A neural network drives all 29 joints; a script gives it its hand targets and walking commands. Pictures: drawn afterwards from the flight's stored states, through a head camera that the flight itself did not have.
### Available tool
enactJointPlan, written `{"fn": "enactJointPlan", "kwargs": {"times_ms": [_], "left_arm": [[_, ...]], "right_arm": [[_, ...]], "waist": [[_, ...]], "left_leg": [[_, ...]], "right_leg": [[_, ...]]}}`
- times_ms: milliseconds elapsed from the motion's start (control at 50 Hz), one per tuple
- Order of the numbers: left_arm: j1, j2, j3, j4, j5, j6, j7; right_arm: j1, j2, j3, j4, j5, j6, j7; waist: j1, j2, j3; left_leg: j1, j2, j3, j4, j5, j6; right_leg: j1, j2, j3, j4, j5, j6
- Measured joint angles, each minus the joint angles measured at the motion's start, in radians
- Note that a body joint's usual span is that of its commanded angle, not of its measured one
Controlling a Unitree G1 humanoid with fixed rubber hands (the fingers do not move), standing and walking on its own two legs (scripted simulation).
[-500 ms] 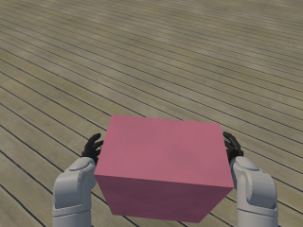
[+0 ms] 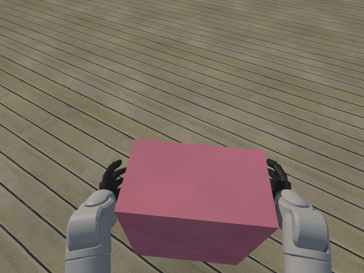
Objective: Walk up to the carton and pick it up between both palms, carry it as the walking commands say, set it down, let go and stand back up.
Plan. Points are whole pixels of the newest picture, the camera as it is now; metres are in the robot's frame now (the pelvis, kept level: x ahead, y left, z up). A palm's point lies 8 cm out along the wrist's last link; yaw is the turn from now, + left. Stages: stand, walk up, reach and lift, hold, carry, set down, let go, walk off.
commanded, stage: carry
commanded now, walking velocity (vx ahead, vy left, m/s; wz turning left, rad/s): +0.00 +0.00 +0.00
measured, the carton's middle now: (191, 209) +0.25 +0.00 -0.01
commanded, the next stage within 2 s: none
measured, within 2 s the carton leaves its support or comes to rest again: neither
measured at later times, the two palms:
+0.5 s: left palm (84, 168) +0.29 +0.22 +0.09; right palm (250, 149) +0.34 -0.12 +0.10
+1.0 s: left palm (17, 136) +0.42 +0.45 +0.04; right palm (139, 94) +0.62 +0.17 +0.02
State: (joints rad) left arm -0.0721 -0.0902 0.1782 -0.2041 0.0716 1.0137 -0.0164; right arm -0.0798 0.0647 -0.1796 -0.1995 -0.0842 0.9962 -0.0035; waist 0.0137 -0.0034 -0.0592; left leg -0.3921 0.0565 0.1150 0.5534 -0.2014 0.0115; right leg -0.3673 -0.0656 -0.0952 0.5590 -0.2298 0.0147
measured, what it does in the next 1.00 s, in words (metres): walks ahead, turning left: left foot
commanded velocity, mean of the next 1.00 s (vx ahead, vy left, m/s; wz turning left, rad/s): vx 0.82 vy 0.00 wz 0.82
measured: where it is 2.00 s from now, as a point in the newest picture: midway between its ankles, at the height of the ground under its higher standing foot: (68, 175)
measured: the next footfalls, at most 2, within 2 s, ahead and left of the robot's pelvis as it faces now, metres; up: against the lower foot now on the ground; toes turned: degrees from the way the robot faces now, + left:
left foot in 0.90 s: +0.33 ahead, +0.24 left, +0.00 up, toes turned +39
right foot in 1.20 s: +0.67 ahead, +0.24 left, +0.00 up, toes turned +43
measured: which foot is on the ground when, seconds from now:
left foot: down 0.00-0.62, up 0.64-0.88, down 0.90-1.00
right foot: down 0.00-0.94, up 0.96-1.00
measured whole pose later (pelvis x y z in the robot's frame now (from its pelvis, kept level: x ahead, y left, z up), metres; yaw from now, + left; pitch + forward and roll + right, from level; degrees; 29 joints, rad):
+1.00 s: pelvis +0.32 +0.18 -0.03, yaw +33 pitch +2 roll +5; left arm 0.04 -0.10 0.21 -0.47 0.02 1.14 0.00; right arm -0.04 0.11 -0.14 -0.38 -0.05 1.11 -0.04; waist -0.02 -0.03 0.01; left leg -0.37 -0.14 0.21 0.67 -0.36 0.15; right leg -0.25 -0.19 0.00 1.33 -0.44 0.15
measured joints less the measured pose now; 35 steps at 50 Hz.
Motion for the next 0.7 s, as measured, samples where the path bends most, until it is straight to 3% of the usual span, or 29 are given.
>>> {"fn": "enactJointPlan", "kwargs": {"times_ms": [200,280,340,380,440,480,540,600,620,660,700], "left_arm": [[0.005,0.003,-0.002,0.035,0.004,-0.046,-0.003],[0.04,0.013,-0.035,-0.09,-0.026,0.033,0.023],[0.05,-0.001,-0.047,-0.146,-0.021,0.093,0.026],[0.053,-0.01,-0.053,-0.179,-0.014,0.127,0.03],[0.055,-0.016,-0.063,-0.222,-0.002,0.166,0.039],[0.048,0.001,-0.056,-0.231,-0.001,0.182,0.039],[0.04,0.025,-0.032,-0.203,-0.02,0.199,0.037],[0.034,0.02,-0.023,-0.188,-0.038,0.199,0.037],[0.034,0.005,-0.031,-0.187,-0.039,0.189,0.037],[0.048,-0.029,-0.051,-0.193,-0.03,0.169,0.042],[0.077,-0.04,-0.061,-0.234,-0.026,0.162,0.048]], "right_arm": [[0.003,-0.005,0.007,0.037,-0.004,-0.046,0.004],[0.039,-0.018,0.026,-0.092,0.026,0.038,-0.013],[0.06,-0.028,0.02,-0.163,0.038,0.104,-0.014],[0.061,-0.036,0.015,-0.191,0.051,0.137,-0.015],[0.04,-0.051,0.007,-0.206,0.072,0.175,-0.014],[0.016,-0.041,0.012,-0.182,0.069,0.177,-0.014],[0.007,-0.01,0.027,-0.145,0.039,0.178,-0.022],[0.03,0.008,0.018,-0.178,0.022,0.191,-0.029],[0.046,0.001,0.007,-0.208,0.027,0.196,-0.029],[0.076,-0.025,-0.011,-0.253,0.053,0.203,-0.028],[0.075,-0.039,-0.011,-0.27,0.076,0.207,-0.028]], "waist": [[-0.002,-0.002,0.0],[-0.015,0.007,0.006],[-0.03,0.008,-0.009],[-0.04,-0.007,-0.028],[-0.051,-0.016,-0.054],[-0.053,-0.034,-0.062],[-0.046,-0.024,-0.072],[-0.036,-0.005,-0.047],[-0.038,0.015,-0.033],[-0.036,0.036,-0.024],[-0.027,0.026,-0.013]], "left_leg": [[0.014,-0.004,0.002,0.004,-0.016,0.001],[0.033,-0.01,-0.015,-0.013,-0.086,0.001],[0.039,-0.017,-0.024,0.013,-0.134,-0.02],[0.044,-0.015,-0.002,0.042,-0.136,-0.007],[0.115,-0.012,0.022,-0.063,-0.129,0.023],[0.131,-0.036,0.022,-0.072,-0.052,0.023],[0.146,-0.049,-0.006,-0.088,-0.081,0.019],[0.179,-0.064,-0.059,-0.118,-0.09,0.016],[0.177,-0.063,-0.082,-0.086,-0.111,0.015],[0.113,-0.056,-0.061,0.074,-0.161,0.013],[0.024,-0.049,-0.024,0.259,-0.182,0.036]], "right_leg": [[0.013,-0.006,0.0,0.006,-0.017,0.005],[0.045,-0.015,-0.023,-0.017,-0.072,0.007],[0.108,-0.034,-0.069,-0.09,-0.041,0.017],[0.145,-0.06,-0.104,-0.127,-0.005,0.029],[0.181,-0.095,-0.154,-0.11,-0.054,0.06],[0.164,-0.12,-0.136,-0.017,-0.136,0.082],[0.099,-0.068,-0.065,0.076,-0.22,0.104],[0.116,-0.025,-0.07,-0.078,-0.116,0.088],[0.157,-0.019,-0.098,-0.129,-0.033,0.057],[0.214,-0.031,-0.166,-0.16,-0.043,0.024],[0.261,-0.055,-0.207,-0.187,-0.087,0.03]]}}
